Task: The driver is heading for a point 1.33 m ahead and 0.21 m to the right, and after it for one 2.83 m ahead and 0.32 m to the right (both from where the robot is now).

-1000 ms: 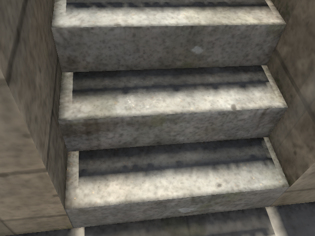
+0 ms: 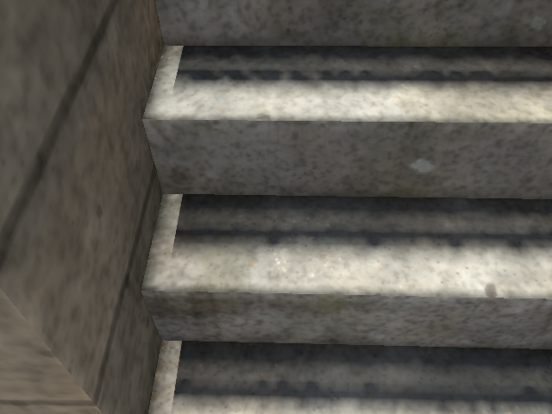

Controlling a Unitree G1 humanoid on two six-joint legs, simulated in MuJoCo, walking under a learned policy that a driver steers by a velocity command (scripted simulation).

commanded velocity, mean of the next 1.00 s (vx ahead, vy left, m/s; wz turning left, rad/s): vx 0.49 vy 0.00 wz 0.00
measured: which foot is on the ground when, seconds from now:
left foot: up 0.00-0.28, down 0.30-1.00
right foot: down 0.00-1.00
